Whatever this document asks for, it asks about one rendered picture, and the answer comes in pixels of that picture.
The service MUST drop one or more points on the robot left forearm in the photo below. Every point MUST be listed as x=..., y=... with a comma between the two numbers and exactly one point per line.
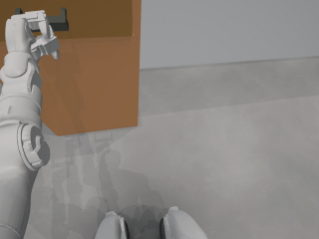
x=21, y=98

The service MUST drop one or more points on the cabinet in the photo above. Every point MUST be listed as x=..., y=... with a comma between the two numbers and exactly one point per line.
x=95, y=83

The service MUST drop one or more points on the left robot upper arm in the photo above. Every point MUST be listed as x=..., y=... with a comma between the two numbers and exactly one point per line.
x=23, y=151

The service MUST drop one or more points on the left robot thigh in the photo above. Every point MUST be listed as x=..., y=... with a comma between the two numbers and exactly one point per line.
x=112, y=227

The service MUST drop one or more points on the right robot shin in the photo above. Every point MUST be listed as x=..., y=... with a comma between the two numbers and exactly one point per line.
x=175, y=208

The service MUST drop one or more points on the handle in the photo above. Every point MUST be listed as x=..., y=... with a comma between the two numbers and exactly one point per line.
x=57, y=23

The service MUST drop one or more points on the robot left hand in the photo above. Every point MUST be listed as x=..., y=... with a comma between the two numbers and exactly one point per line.
x=19, y=37

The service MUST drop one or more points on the drawer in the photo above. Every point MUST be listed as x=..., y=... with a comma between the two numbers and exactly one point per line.
x=86, y=18

